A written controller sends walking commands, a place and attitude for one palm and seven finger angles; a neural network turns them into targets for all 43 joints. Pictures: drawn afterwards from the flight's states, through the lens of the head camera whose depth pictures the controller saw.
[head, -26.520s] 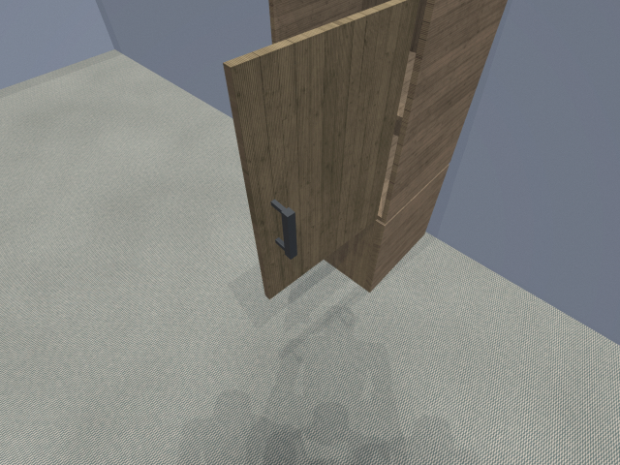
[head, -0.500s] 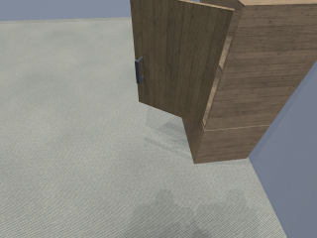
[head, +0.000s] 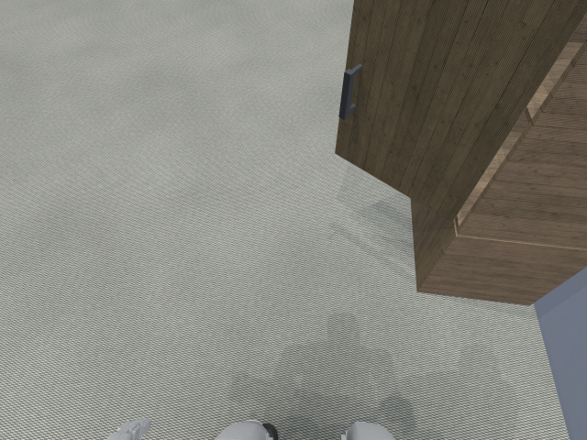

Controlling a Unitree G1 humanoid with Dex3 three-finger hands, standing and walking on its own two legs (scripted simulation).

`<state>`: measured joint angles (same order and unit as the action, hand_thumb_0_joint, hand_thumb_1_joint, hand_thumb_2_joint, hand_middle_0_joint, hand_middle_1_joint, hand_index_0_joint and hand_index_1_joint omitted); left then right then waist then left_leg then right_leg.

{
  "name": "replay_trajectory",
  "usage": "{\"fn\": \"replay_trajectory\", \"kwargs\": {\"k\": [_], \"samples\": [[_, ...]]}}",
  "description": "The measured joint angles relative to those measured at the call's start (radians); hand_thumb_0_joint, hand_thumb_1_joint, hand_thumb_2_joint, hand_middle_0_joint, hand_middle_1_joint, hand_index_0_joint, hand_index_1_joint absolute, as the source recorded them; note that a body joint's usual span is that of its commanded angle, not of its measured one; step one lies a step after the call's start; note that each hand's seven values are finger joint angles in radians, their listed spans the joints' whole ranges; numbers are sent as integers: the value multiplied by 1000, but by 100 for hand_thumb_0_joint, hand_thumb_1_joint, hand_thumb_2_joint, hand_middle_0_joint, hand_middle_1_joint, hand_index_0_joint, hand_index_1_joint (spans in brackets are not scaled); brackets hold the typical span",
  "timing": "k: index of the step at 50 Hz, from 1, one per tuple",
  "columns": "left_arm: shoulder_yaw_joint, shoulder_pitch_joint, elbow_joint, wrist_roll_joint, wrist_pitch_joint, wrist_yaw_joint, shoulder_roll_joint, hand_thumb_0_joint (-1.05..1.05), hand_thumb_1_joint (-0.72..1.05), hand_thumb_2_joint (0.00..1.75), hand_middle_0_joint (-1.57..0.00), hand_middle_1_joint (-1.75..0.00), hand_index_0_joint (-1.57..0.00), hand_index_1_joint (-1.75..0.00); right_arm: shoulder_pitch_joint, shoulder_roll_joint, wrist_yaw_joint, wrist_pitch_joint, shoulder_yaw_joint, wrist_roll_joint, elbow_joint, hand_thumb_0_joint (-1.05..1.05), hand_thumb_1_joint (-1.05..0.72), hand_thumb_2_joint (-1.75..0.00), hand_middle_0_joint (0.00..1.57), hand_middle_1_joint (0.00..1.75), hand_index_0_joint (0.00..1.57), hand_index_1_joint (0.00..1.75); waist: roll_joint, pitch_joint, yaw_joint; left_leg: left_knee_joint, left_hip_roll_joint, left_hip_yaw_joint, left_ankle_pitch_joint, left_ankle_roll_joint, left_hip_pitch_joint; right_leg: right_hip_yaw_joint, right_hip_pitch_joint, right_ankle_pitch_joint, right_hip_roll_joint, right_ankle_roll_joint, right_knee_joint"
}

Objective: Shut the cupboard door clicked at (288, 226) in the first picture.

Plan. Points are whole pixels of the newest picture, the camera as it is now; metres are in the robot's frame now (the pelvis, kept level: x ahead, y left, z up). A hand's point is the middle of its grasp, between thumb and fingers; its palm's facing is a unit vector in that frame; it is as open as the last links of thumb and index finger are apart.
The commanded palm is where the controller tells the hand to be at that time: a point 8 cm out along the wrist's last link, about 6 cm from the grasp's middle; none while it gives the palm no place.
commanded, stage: walk to a spot facing it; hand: left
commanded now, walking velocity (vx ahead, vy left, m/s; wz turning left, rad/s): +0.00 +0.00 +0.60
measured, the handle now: (350, 92) +0.88 -0.12 -0.08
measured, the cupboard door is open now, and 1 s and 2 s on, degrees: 56 56 56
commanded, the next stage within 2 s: turn to face it in 1.90 s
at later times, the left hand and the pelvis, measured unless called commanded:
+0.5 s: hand out of the picture -0.02 +0.19 -0.18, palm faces +0.37 -0.89 -0.27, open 7.4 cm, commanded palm none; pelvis +0.02 -0.03 -0.01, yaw +21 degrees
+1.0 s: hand out of the picture -0.02 +0.13 -0.16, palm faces +0.65 -0.73 -0.23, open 7.4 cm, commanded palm none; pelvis +0.05 -0.06 +0.00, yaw +41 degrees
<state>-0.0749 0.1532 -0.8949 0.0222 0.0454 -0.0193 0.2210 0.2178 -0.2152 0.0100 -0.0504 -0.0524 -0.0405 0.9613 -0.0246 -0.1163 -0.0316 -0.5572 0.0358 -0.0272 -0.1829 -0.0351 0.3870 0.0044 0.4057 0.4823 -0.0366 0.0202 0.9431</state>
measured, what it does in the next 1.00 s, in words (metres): steps on the spot, turning left: right foot, then left foot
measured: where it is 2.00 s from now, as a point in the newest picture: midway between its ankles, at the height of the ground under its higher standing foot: (248, 410)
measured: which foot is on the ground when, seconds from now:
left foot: down 0.00-0.12, up 0.14-0.42, down 0.44-0.70, up 0.72-1.00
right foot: up 0.00-0.10, down 0.12-0.42, up 0.44-0.68, down 0.70-1.00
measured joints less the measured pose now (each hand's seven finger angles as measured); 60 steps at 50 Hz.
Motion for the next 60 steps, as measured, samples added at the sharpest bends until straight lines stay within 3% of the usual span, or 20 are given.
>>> {"fn": "replay_trajectory", "kwargs": {"k": [5, 7, 9, 11, 13, 19, 22, 24, 27, 30, 34, 36, 38, 40, 42, 47, 52, 53, 55, 60], "samples": [[4, -21, 51, 1, -16, 3, 12, 1, 91, 90, -20, -30, -20, -30, -14, -17, -8, -14, -18, 4, -25, 0, -91, -90, 20, 30, 20, 29, -25, 26, -2, 31, 3, -90, 36, 36, 26, -3, -78, -81, 20, 8, -261], [5, -6, 67, 8, -29, 1, 24, 1, 91, 90, -20, -30, -20, -30, -17, -21, -12, -22, -30, 12, -37, 1, -91, -90, 20, 30, 20, 30, -4, 44, 9, -49, 26, -98, -57, 53, 71, -7, -121, -135, 4, -11, -384], [12, -2, 58, 11, -27, -5, 10, 0, 91, 90, -20, -30, -20, -30, -33, -41, -16, -29, -46, 10, -42, 1, -91, -90, 20, 30, 20, 29, -18, 31, 7, -267, 28, -76, -210, 64, 133, 26, -128, -146, -3, -12, -360], [15, 14, 47, 11, -24, -10, -1, 1, 91, 90, -20, -30, -20, -30, -46, -54, -19, -32, -53, 11, -52, 1, -91, -90, 20, 30, 20, 29, -13, 23, 5, -454, 17, -28, -259, 74, 171, 48, -151, -139, -21, -11, -365], [18, 29, 37, 12, -23, -10, -5, 1, 91, 90, -20, -30, -20, -30, -57, -57, -24, -29, -52, 15, -65, 1, -91, -90, 20, 29, 20, 29, 7, 10, -1, -502, -6, 21, -268, 85, 163, 71, -177, -134, -45, -9, -376], [21, 66, 33, 13, -28, -3, 0, 1, 90, 90, -21, -30, -20, -30, -94, -49, -38, -27, -31, 23, -89, 1, -91, -90, 19, 29, 19, 29, 60, -25, 15, -245, -48, 98, -237, 79, 28, 159, -206, -90, -104, 5, -343], [17, 97, 32, 4, -21, 3, 9, 1, 90, 90, -21, -30, -20, -30, -98, -56, -43, -6, -20, 18, -107, 1, -91, -90, 19, 29, 19, 29, 57, -12, 23, -63, -55, 94, -57, 38, -48, 188, -149, -30, -120, 24, -201], [10, 88, 21, 3, 2, 1, 30, 1, 90, 90, -21, -30, -20, -30, -110, -41, -36, 8, -14, 17, -105, 1, -91, -90, 19, 29, 19, 29, 82, -25, 36, -116, -39, 84, -110, 21, -27, 113, -69, 62, -110, 31, -13], [1, 69, 5, 1, 24, -2, 42, 1, 91, 90, -21, -30, -20, -30, -102, -22, -19, 13, -2, 12, -107, 0, -91, -90, 20, 29, 20, 29, 78, -23, 40, -96, -32, 49, -129, 31, -32, 53, 21, 55, -72, 39, 133], [-1, 50, 17, -1, 23, 6, 39, 1, 91, 90, -20, -30, -20, -30, -91, -15, -10, 6, 4, 8, -101, 0, -91, -90, 20, 30, 20, 29, 48, -21, 38, -47, -34, 5, -94, 46, -48, 36, 43, 17, -47, 42, 76], [1, 48, 51, -1, 2, 14, 29, 1, 91, 90, -20, -30, -20, -30, -77, -14, -12, -15, 0, 8, -88, 0, -91, -90, 20, 30, 20, 30, 7, -1, 34, -46, -37, -51, -87, 68, -40, 39, -18, -79, -16, 36, -166], [3, 63, 72, 7, -21, 14, 32, 1, 91, 90, -20, -30, -20, -30, -67, -12, -17, -24, -9, 15, -87, 1, -91, -90, 20, 30, 20, 30, 10, 18, 38, -125, -18, -66, -162, 72, 2, 44, -52, -162, -21, 7, -281], [12, 63, 73, 10, -26, 9, 14, 1, 91, 90, -20, -30, -20, -30, -69, -24, -21, -36, -25, 14, -78, 1, -91, -90, 20, 30, 20, 30, -10, 14, 34, -342, -1, -70, -282, 63, 72, 76, -53, -147, -30, -22, -252], [16, 72, 69, 11, -22, 2, -6, 1, 91, 90, -20, -30, -20, -30, -73, -32, -27, -42, -35, 12, -67, 1, -91, -90, 20, 30, 20, 29, -16, 15, 32, -543, 0, -44, -288, 63, 127, 98, -74, -136, -40, -30, -273], [19, 78, 58, 12, -19, -3, -20, 1, 91, 90, -20, -30, -20, -30, -73, -31, -33, -41, -38, 13, -63, 1, -91, -90, 20, 30, 20, 29, -9, 15, 21, -616, -16, -7, -273, 74, 140, 120, -100, -146, -52, -29, -313], [26, 75, 47, 13, -29, -2, -36, 1, 90, 90, -21, -30, -20, -30, -66, -13, -38, -33, -26, 22, -60, 1, -91, -90, 20, 29, 19, 29, 40, 2, 15, -395, -46, 71, -297, 87, 45, 184, -146, -157, -97, -23, -364], [17, 89, 42, 6, -32, 8, -27, 1, 90, 90, -21, -30, -20, -30, -62, -4, -42, -13, -9, 22, -68, 1, -91, -90, 20, 29, 19, 29, 68, 7, 28, -60, -49, 108, -189, 47, -92, 254, -140, -97, -134, 4, -283], [12, 93, 37, 2, -25, 13, -21, 1, 90, 90, -21, -30, -20, -30, -60, -3, -42, -3, -9, 16, -73, 1, -91, -90, 20, 29, 19, 29, 71, 12, 28, -52, -47, 101, -113, 23, -84, 243, -115, -38, -136, 17, -215], [4, 93, 17, 6, -1, 17, -2, 1, 90, 90, -21, -30, -20, -30, -55, 7, -36, 16, -2, 9, -73, 1, -91, -90, 20, 29, 20, 29, 88, 15, 33, -96, -40, 95, -144, 8, -75, 163, -47, 56, -113, 25, -45], [-10, 61, -9, 7, 6, 38, 20, 1, 91, 90, -20, -30, -20, -30, 11, 18, -13, 45, 12, 6, -67, 0, -91, -90, 20, 30, 20, 29, 68, 31, 21, 6, -31, 45, -138, 20, -136, 63, 81, -62, -71, 36, 123]]}}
